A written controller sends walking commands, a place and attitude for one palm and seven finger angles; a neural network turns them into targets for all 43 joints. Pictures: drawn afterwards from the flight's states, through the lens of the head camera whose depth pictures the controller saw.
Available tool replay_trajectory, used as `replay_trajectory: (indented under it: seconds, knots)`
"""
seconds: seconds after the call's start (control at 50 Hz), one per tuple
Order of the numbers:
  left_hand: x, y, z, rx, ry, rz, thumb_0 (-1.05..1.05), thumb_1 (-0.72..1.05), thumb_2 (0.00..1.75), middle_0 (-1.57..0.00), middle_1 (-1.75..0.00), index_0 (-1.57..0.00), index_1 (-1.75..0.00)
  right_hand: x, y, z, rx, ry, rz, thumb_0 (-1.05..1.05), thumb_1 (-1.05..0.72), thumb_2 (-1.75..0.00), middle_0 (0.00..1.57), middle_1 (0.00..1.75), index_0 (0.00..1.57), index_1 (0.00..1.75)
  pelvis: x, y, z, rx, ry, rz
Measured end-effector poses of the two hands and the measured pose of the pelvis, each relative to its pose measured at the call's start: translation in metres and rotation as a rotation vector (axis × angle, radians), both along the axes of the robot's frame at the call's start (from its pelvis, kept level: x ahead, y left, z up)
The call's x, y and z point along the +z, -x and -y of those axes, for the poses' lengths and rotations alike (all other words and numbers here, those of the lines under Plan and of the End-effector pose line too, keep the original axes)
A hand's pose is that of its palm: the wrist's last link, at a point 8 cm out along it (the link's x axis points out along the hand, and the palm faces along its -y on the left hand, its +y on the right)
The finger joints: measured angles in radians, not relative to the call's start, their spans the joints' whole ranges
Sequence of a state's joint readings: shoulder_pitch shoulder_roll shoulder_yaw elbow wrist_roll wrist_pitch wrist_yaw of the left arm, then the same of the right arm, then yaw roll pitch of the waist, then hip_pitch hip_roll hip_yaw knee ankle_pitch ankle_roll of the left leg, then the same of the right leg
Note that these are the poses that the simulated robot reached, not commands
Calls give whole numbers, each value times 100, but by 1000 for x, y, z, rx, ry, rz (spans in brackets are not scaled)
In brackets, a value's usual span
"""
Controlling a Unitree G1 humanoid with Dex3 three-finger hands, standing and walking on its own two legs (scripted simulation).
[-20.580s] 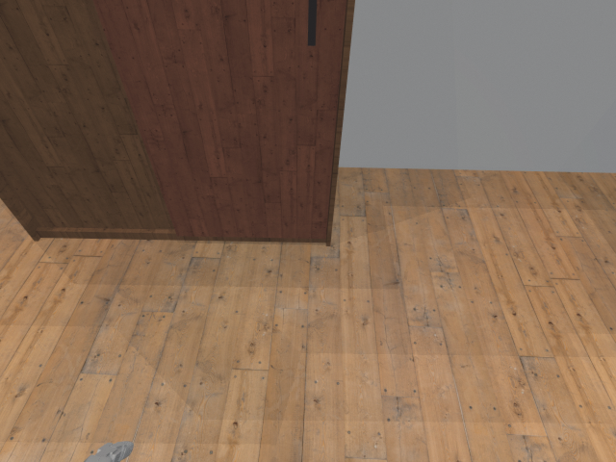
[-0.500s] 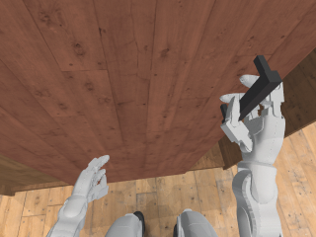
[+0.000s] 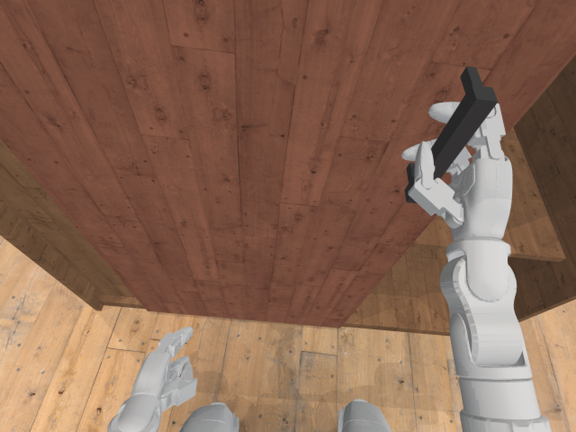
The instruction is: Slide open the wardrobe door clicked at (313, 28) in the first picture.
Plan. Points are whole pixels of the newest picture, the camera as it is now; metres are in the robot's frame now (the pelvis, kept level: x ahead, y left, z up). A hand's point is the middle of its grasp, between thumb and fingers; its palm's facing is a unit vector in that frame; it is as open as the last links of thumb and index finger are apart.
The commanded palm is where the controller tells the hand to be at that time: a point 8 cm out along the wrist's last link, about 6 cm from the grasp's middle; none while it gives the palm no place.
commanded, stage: step sideways, sliding the door along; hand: right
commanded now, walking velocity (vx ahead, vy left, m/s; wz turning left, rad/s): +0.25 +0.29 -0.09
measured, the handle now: (439, 142) +0.40 -0.14 +0.19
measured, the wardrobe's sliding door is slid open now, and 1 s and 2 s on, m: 0.45 0.46 0.46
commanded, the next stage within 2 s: stop walking and hold the door there in 0.32 s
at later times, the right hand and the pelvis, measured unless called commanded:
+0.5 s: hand (396, 170) +0.37 -0.09 +0.18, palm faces +0.32 +0.94 -0.11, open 6.1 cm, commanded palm +0.34 -0.11 +0.16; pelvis -0.02 +0.15 +0.02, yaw -2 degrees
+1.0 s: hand (401, 169) +0.37 -0.10 +0.18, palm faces +0.46 +0.87 -0.20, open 6.0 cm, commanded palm +0.33 -0.13 +0.16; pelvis -0.02 +0.19 +0.00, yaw -1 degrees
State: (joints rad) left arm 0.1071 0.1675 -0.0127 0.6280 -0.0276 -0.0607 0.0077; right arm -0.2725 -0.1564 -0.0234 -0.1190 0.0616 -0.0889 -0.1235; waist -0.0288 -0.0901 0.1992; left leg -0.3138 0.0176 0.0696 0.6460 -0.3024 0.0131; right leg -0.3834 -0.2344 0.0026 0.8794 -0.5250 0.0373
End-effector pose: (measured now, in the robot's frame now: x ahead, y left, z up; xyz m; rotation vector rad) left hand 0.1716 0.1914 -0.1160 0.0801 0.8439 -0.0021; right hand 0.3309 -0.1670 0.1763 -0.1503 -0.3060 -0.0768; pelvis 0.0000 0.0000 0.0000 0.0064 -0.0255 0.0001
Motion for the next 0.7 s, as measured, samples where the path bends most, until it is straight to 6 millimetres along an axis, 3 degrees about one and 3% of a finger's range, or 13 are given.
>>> replay_trajectory:
  seconds: [0.08, 0.2, 0.34, 0.44, 0.5, 0.6, 0.7]
  knots:
    - [7, 14, -47, 22, -92, -36, 2, 91, 90, -20, -30, -20, -30, 2, 0, -23, -18, -31, -33, 1, -76, -84, 48, 140, 14, 137, 11, 13, -20, -6, 44, -29]
    - [23, 25, -98, 23, -222, -33, 2, 91, 90, -20, -30, -20, -30, -1, -1, -26, -56, -75, 7, 2, -78, -86, 45, 140, 16, 137, 3, 28, -48, -35, 15, -60]
    - [37, 30, -116, -67, -202, -68, 1, 91, 90, -19, -30, -20, -30, 1, 0, -32, -132, -130, -29, 2, -79, -87, 38, 141, 21, 134, 14, 34, -90, -56, -38, -17]
    - [39, 19, -124, -148, -164, -97, 1, 91, 90, -20, -30, -20, -30, 3, 1, -36, -199, -140, -52, 2, -79, -87, 36, 142, 23, 136, 22, 28, -127, -54, -79, -24]
    - [37, 5, -140, -133, -128, -75, 1, 91, 90, -20, -30, -20, -30, 3, 1, -34, -240, -35, -42, -1, -74, -86, 39, 143, 23, 136, 20, 19, -154, -32, -83, -28]
    - [15, -23, -191, -87, -59, 28, 1, 90, 90, -20, -30, -21, -30, 7, 4, -36, -404, 106, -61, -8, -66, -85, 43, 142, 26, 135, -5, 3, -201, -20, -32, -8]
    - [7, -25, -254, 20, -130, 17, 1, 91, 90, -20, -30, -20, -30, 15, 8, -39, -505, 148, -172, -12, -64, -80, 44, 141, 31, 136, 5, 3, -208, -37, 22, -9]
